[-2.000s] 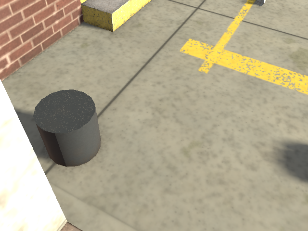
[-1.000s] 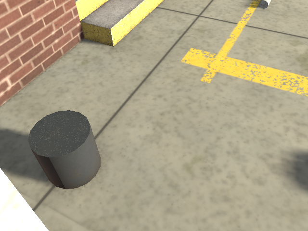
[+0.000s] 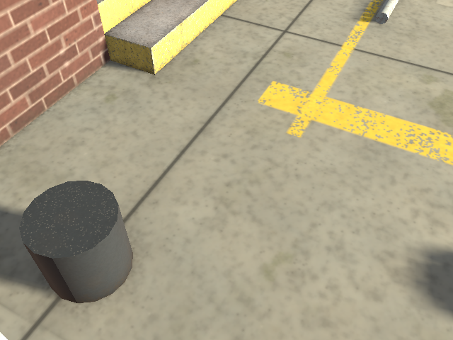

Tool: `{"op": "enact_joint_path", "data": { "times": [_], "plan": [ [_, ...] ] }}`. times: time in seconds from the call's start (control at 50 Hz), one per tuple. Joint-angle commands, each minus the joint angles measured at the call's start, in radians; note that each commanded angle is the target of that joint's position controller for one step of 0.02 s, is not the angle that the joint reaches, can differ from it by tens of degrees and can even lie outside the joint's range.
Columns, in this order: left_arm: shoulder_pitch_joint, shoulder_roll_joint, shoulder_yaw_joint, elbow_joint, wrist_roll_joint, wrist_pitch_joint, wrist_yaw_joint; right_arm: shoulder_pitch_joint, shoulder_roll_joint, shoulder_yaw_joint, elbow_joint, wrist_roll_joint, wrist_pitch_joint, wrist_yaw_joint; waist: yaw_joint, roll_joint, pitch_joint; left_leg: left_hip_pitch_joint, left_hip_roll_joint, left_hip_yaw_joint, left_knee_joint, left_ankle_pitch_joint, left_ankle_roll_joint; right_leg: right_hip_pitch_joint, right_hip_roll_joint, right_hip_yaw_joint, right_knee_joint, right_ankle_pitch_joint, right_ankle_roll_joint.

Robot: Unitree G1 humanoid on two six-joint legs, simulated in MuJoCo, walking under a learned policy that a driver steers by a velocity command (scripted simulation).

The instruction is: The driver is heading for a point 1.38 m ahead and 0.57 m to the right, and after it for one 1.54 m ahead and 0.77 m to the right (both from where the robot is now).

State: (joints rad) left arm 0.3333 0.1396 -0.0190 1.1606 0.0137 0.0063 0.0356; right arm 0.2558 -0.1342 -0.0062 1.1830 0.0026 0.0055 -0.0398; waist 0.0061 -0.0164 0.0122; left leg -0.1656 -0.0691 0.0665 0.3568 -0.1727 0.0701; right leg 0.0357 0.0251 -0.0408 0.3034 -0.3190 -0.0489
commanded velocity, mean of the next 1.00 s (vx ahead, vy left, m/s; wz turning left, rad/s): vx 0.18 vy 0.00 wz -0.35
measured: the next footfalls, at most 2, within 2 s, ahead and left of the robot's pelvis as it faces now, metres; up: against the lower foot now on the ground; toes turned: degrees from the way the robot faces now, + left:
left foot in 0.32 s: +0.14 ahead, +0.14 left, +0.00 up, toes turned +2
right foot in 0.82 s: +0.38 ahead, -0.01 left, -0.13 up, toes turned -20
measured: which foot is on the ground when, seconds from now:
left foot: down 0.00-0.08, up 0.10-0.30, down 0.32-0.82, up 0.84-1.00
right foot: down 0.00-0.36, up 0.38-0.80, down 0.82-1.00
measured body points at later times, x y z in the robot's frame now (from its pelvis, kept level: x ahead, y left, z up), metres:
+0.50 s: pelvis +0.13 +0.07 -0.01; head +0.14 +0.09 +0.44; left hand +0.16 +0.32 -0.17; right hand +0.10 -0.20 -0.14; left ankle +0.10 +0.14 -0.74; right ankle +0.06 -0.04 -0.65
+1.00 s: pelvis +0.29 +0.05 -0.15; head +0.35 +0.03 +0.30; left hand +0.46 +0.26 -0.29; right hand +0.30 -0.20 -0.29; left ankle +0.34 +0.18 -0.72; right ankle +0.34 +0.00 -0.87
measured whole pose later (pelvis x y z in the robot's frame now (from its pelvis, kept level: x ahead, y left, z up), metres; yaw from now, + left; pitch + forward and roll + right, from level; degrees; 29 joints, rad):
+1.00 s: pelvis +0.29 +0.05 -0.15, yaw -22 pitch +1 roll -1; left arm 0.19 0.23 0.05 0.89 0.02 0.01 0.01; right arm 0.17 -0.17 -0.03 0.81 -0.04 0.01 -0.04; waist -0.01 0.02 0.13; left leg -0.73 0.06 -0.03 1.54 -0.43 -0.02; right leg -0.36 0.16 -0.05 0.49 -0.15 -0.16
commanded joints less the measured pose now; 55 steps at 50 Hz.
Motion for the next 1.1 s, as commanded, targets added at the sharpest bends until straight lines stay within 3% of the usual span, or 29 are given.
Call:
{"op": "enact_joint_path", "data": {
  "times": [0.02, 0.06, 0.1, 0.16, 0.28, 0.32, 0.34, 0.36, 0.38, 0.4, 0.42, 0.44, 0.5, 0.54, 0.58, 0.64, 0.68, 0.74, 0.78, 0.8, 0.82, 0.84, 0.86, 0.88, 0.92, 0.94, 0.98, 1.06, 1.1],
  "plan": [
    [0.104, 0.084, 0.018, 0.01, 0.006, -0.003, -0.002, 0.043, -0.083, -0.015, -0.012, -0.002, 0.001, 0.002, 0.006, 0.008, 0.063, 0.017, 0.128, -0.159, -0.047, -0.025, 0.019, -0.128, -0.108, 0.101, -0.073, -0.01, -0.032],
    [0.134, 0.114, 0.035, 0.006, 0.01, 0.0, -0.007, 0.026, -0.102, -0.03, -0.031, -0.007, 0.004, 0.01, 0.026, -0.039, 0.105, -0.108, 0.074, -0.111, 0.044, -0.263, 0.031, -0.139, -0.128, 0.165, -0.097, -0.265, -0.082],
    [0.176, 0.149, 0.053, 0.005, 0.006, 0.0, -0.007, -0.036, -0.081, -0.028, -0.07, -0.02, -0.004, 0.023, 0.051, -0.11, 0.202, -0.287, 0.029, -0.022, 0.195, -0.255, 0.014, -0.13, -0.24, 0.304, -0.202, -0.426, -0.147],
    [0.19, 0.153, 0.067, -0.003, 0.016, -0.021, -0.008, -0.08, -0.096, -0.036, -0.12, -0.039, -0.028, 0.038, 0.048, -0.075, 0.257, -0.416, 0.103, -0.018, 0.335, -0.215, 0.002, -0.087, -0.335, 0.353, -0.214, -0.27, -0.207],
    [0.167, 0.176, 0.081, -0.058, 0.026, -0.057, -0.024, -0.071, -0.146, -0.069, -0.169, -0.034, -0.067, 0.066, 0.003, -0.053, 0.175, -0.301, 0.122, -0.027, 0.383, -0.135, -0.011, -0.121, -0.285, 0.269, -0.055, 0.096, -0.19],
    [0.085, 0.19, 0.084, -0.092, 0.016, -0.057, -0.031, 0.098, -0.129, -0.075, -0.122, -0.03, -0.074, 0.064, -0.098, -0.027, 0.129, 0.014, 0.05, 0.039, 0.276, -0.124, -0.004, -0.321, -0.194, 0.178, 0.133, 0.288, -0.148],
    [0.047, 0.177, 0.083, -0.111, 0.024, -0.06, -0.039, 0.304, -0.169, -0.099, -0.054, -0.029, -0.081, 0.062, -0.186, 0.059, 0.065, 0.253, 0.057, -0.003, 0.219, -0.137, 0.009, -0.478, -0.082, 0.092, 0.405, 0.343, -0.106],
    [0.1, 0.1, 0.066, -0.16, 0.015, -0.064, -0.05, 0.429, -0.324, -0.136, -0.027, -0.028, -0.086, 0.052, -0.181, 0.389, -0.008, 0.323, 0.327, -0.46, -0.06, -0.374, 0.112, -0.639, 0.071, -0.037, 0.832, -0.002, -0.038],
    [0.059, 0.126, 0.071, -0.17, 0.029, -0.064, -0.048, 0.375, -0.277, -0.114, -0.051, -0.015, -0.084, 0.049, -0.134, 0.267, 0.043, 0.205, 0.435, -0.631, -0.174, -0.324, 0.15, -0.701, 0.04, 0.062, 0.982, -0.178, -0.057],
    [0.041, 0.106, 0.068, -0.181, 0.023, -0.062, -0.045, 0.247, -0.255, -0.1, -0.087, -0.014, -0.085, 0.048, -0.077, 0.108, 0.132, 0.093, 0.456, -0.534, -0.16, -0.232, 0.147, -0.707, -0.029, 0.08, 1.005, -0.117, -0.057],
    [0.041, 0.094, 0.067, -0.178, 0.009, -0.056, -0.047, 0.129, -0.227, -0.087, -0.137, -0.018, -0.095, 0.048, -0.029, 0.01, 0.15, 0.013, 0.446, -0.432, -0.136, -0.03, 0.151, -0.656, -0.067, 0.091, 0.973, -0.059, -0.049],
    [0.056, 0.095, 0.073, -0.18, 0.025, -0.045, -0.041, 0.113, -0.227, -0.084, -0.145, -0.011, -0.11, 0.042, 0.005, -0.001, 0.159, -0.044, 0.44, -0.35, -0.134, 0.107, 0.156, -0.604, -0.084, 0.094, 0.936, -0.052, -0.041],
    [0.078, 0.128, 0.096, -0.199, 0.047, 0.006, -0.051, 0.125, -0.218, -0.078, -0.169, -0.033, -0.141, 0.029, 0.023, 0.066, 0.076, -0.026, 0.38, -0.125, -0.056, 0.511, 0.133, -0.566, -0.054, 0.043, 0.946, 0.11, -0.039],
    [-0.088, 0.112, 0.101, -0.26, 0.029, 0.006, -0.052, 0.153, -0.17, -0.055, -0.157, -0.009, -0.147, 0.02, 0.003, 0.112, 0.096, 0.101, 0.311, -0.035, -0.039, 0.381, 0.062, -0.723, -0.053, 0.031, 0.797, 0.216, -0.043],
    [-0.187, 0.104, 0.095, -0.306, 0.018, 0.004, -0.059, 0.158, -0.172, -0.052, -0.16, -0.016, -0.144, 0.004, -0.002, 0.127, 0.108, 0.067, 0.273, 0.017, -0.026, 0.28, 0.04, -0.719, -0.033, -0.014, 0.625, 0.372, -0.038],
    [-0.245, 0.09, 0.09, -0.324, 0.03, -0.008, -0.086, 0.169, -0.137, -0.038, -0.188, -0.025, -0.131, -0.011, -0.015, 0.071, 0.055, -0.004, 0.243, 0.091, 0.099, 0.196, 0.021, -0.573, -0.002, -0.058, 0.382, 0.679, -0.028],
    [-0.283, 0.071, 0.073, -0.339, 0.019, -0.012, -0.112, 0.195, -0.109, -0.025, -0.183, 0.005, -0.115, -0.013, -0.026, 0.068, 0.042, -0.09, 0.266, 0.099, 0.182, 0.098, -0.002, -0.428, 0.009, -0.063, 0.288, 0.849, -0.027],
    [-0.339, 0.111, 0.075, -0.351, 0.015, 0.0, -0.111, 0.232, -0.127, -0.042, -0.198, -0.013, -0.11, -0.027, -0.045, 0.04, 0.114, -0.11, 0.254, 0.104, 0.343, -0.02, -0.019, -0.405, 0.017, -0.096, 0.206, 0.834, -0.003],
    [-0.235, 0.134, 0.078, -0.308, 0.032, -0.001, -0.096, 0.237, -0.154, -0.059, -0.223, -0.026, -0.082, -0.03, -0.018, 0.04, 0.114, -0.016, 0.253, 0.095, 0.57, 0.087, 0.0, -0.397, -0.002, -0.069, 0.081, 0.698, -0.027],
    [-0.089, 0.154, 0.089, -0.253, 0.049, -0.011, -0.087, 0.228, -0.163, -0.064, -0.232, -0.021, -0.068, -0.03, 0.044, 0.034, 0.07, -0.032, 0.24, 0.104, 0.759, 0.195, 0.006, -0.263, 0.019, -0.086, 0.006, 0.666, -0.055],
    [0.065, 0.187, 0.112, -0.203, 0.054, -0.023, -0.073, 0.178, -0.179, -0.072, -0.256, -0.003, -0.062, -0.014, 0.135, -0.039, -0.011, -0.116, 0.175, 0.157, 1.049, 0.149, -0.005, -0.05, 0.003, -0.096, -0.072, 0.79, -0.096],
    [0.142, 0.281, 0.133, -0.189, 0.052, -0.035, -0.074, 0.224, -0.127, -0.067, -0.292, 0.02, -0.057, 0.001, 0.123, -0.227, -0.08, -0.549, 0.049, 0.18, 1.481, -0.693, -0.035, 0.324, -0.207, 0.072, 0.216, 1.492, -0.227],
    [0.139, 0.337, 0.145, -0.241, 0.008, -0.035, -0.073, 0.231, -0.148, -0.058, -0.361, 0.03, -0.046, -0.006, 0.107, -0.115, -0.311, -0.754, 0.09, -0.007, 1.616, -0.68, -0.043, 0.535, -0.427, 0.378, 0.352, 1.665, -0.379],
    [0.058, 0.337, 0.145, -0.297, -0.007, -0.017, -0.057, 0.161, -0.167, -0.053, -0.386, -0.001, -0.038, -0.006, 0.087, 0.062, -0.34, -0.787, 0.111, -0.056, 1.599, -0.557, -0.045, 0.425, -0.467, 0.44, 0.246, 1.412, -0.426],
    [-0.077, 0.271, 0.117, -0.342, 0.011, -0.008, -0.008, 0.127, -0.137, -0.037, -0.417, -0.039, -0.035, -0.012, -0.003, 0.09, -0.283, -0.847, 0.136, -0.143, 1.491, -0.409, -0.068, 0.186, -0.492, 0.54, 0.094, 0.693, -0.441],
    [-0.131, 0.219, 0.099, -0.356, -0.006, -0.007, -0.005, 0.091, -0.199, -0.054, -0.401, -0.053, -0.021, -0.01, -0.027, 0.159, -0.186, -0.73, 0.169, -0.135, 1.303, -0.254, -0.095, -0.028, -0.415, 0.486, 0.013, 0.559, -0.382],
    [-0.13, 0.241, 0.098, -0.344, -0.001, -0.012, -0.015, 0.019, -0.169, -0.05, -0.419, -0.04, 0.014, -0.008, -0.052, 0.125, -0.06, -0.54, 0.154, -0.121, 1.067, -0.163, -0.113, -0.332, -0.267, 0.363, -0.006, 0.665, -0.323],
    [-0.106, 0.278, 0.126, -0.362, 0.0, -0.004, -0.019, -0.018, -0.121, -0.034, -0.431, -0.039, 0.015, -0.002, -0.034, -0.021, -0.13, -0.476, 0.112, -0.108, 0.796, -0.063, -0.105, -0.269, -0.158, 0.308, 0.072, 0.703, -0.222],
    [-0.093, 0.232, 0.114, -0.375, 0.016, -0.003, -0.024, -0.063, -0.131, -0.04, -0.431, -0.035, 0.014, -0.002, 0.009, -0.059, -0.127, -0.433, 0.102, -0.109, 0.662, -0.053, -0.12, -0.264, -0.119, 0.325, 0.069, 0.456, -0.196]
  ]
}}
Velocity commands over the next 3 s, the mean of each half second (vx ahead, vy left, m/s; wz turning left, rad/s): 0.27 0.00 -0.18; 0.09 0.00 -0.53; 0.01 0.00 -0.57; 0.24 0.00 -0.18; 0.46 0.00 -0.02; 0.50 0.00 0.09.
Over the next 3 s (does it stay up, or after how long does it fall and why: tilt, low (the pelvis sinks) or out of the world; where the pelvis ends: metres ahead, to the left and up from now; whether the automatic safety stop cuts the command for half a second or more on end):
stays up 0.74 -0.41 -0.13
